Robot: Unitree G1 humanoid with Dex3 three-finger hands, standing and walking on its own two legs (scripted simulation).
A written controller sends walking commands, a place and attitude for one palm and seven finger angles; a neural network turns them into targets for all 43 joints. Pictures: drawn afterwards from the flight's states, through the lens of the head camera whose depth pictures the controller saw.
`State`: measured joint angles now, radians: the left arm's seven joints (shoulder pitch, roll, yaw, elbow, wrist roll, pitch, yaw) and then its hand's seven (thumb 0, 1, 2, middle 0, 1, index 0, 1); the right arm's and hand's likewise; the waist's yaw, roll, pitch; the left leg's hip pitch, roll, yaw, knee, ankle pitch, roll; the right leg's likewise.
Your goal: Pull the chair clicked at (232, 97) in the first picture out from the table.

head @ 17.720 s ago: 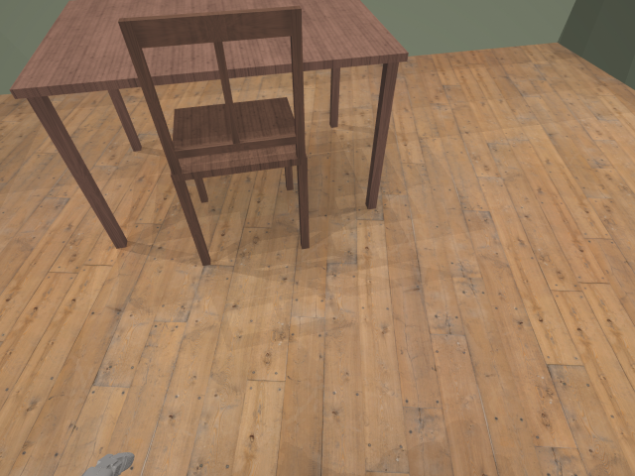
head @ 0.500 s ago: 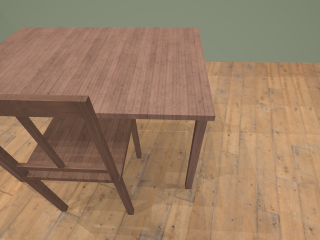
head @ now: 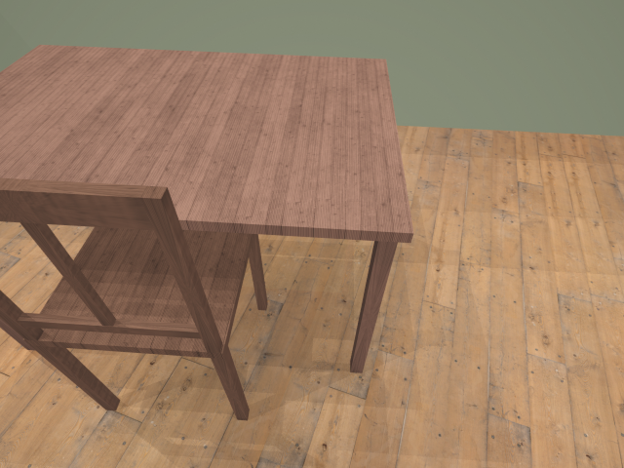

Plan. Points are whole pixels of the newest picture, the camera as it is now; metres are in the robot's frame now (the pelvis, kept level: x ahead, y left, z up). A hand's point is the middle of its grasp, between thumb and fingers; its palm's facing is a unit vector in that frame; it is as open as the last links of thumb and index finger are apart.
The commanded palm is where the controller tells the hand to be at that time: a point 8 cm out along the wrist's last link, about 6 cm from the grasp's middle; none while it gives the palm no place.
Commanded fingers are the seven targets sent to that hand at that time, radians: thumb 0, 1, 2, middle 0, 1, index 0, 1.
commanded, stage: look again from close up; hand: left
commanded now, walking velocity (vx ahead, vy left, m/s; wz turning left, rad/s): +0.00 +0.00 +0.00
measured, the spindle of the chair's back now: (75, 278) +0.41 +0.44 -0.07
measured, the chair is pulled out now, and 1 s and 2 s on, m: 0.00 0.00 0.00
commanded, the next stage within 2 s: none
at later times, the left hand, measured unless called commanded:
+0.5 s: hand out of the picture -0.01 +0.18 -0.17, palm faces +0.02 -0.98 -0.21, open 7.4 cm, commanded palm none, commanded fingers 0.00 0.90 0.90 -0.20 -0.30 -0.20 -0.30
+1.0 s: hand out of the picture -0.01 +0.18 -0.17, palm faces +0.01 -0.98 -0.21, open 7.4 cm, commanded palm none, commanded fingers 0.00 0.90 0.90 -0.20 -0.30 -0.20 -0.30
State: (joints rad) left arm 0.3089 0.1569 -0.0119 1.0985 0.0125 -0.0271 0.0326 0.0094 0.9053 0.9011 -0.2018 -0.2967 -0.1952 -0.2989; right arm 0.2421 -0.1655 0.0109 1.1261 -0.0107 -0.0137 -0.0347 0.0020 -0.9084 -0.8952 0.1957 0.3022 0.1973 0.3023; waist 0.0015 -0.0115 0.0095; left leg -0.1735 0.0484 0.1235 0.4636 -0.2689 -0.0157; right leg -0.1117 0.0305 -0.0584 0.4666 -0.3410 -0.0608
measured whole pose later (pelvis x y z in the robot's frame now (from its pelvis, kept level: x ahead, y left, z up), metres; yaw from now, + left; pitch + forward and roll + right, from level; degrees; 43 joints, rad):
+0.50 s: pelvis -0.01 +0.00 +0.00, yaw +0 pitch -1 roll +1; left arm 0.31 0.17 -0.01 1.11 0.01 -0.03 0.03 0.01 0.90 0.90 -0.20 -0.30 -0.19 -0.30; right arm 0.25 -0.16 0.01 1.15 -0.01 -0.01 -0.03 0.00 -0.91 -0.90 0.20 0.30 0.20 0.30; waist 0.00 -0.01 0.02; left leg -0.17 0.04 0.13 0.43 -0.24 -0.01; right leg -0.11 0.03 -0.05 0.44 -0.31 -0.06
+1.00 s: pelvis -0.01 +0.00 +0.00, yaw +0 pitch -1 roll +1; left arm 0.29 0.18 -0.01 1.11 0.01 -0.03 0.02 0.01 0.90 0.90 -0.20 -0.30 -0.20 -0.30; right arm 0.24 -0.18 0.01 1.15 -0.01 -0.02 -0.03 0.00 -0.91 -0.90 0.20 0.30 0.20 0.30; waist 0.00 -0.01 0.02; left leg -0.17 0.04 0.13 0.41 -0.22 -0.01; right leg -0.12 0.03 -0.05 0.43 -0.30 -0.06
